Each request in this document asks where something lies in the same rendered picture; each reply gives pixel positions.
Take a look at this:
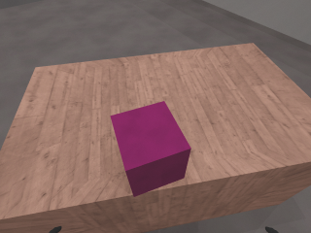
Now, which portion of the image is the pedestal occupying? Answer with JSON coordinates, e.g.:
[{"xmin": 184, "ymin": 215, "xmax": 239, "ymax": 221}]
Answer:
[{"xmin": 0, "ymin": 43, "xmax": 311, "ymax": 233}]

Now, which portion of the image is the carton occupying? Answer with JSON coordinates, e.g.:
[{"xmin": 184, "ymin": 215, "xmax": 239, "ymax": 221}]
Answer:
[{"xmin": 111, "ymin": 101, "xmax": 191, "ymax": 197}]

